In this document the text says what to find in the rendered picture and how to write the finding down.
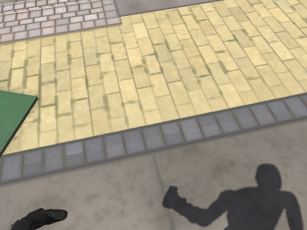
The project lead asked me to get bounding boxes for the robot left hand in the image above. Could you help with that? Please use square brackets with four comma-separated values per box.
[11, 208, 68, 230]

